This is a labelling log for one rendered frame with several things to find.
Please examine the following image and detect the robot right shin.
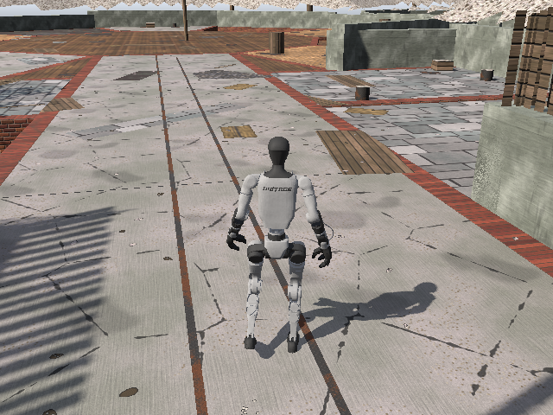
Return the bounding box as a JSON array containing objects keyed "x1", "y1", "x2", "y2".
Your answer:
[{"x1": 289, "y1": 286, "x2": 302, "y2": 342}]

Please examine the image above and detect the robot torso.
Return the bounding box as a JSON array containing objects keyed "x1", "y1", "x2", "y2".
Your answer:
[{"x1": 257, "y1": 170, "x2": 298, "y2": 259}]

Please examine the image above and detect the robot right hand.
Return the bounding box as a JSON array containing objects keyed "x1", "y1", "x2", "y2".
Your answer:
[{"x1": 312, "y1": 246, "x2": 332, "y2": 268}]

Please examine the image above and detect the robot left forearm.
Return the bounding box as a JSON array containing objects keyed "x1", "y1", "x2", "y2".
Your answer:
[{"x1": 228, "y1": 208, "x2": 244, "y2": 238}]

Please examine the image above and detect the robot right forearm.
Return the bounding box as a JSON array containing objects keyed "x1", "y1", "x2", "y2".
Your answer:
[{"x1": 311, "y1": 210, "x2": 330, "y2": 249}]

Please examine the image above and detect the robot left hand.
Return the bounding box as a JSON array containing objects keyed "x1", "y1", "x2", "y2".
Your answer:
[{"x1": 226, "y1": 234, "x2": 246, "y2": 251}]

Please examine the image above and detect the robot right upper arm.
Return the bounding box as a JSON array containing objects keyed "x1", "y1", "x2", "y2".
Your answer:
[{"x1": 296, "y1": 175, "x2": 320, "y2": 224}]

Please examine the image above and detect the robot left upper arm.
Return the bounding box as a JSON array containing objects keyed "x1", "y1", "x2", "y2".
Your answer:
[{"x1": 235, "y1": 174, "x2": 260, "y2": 220}]

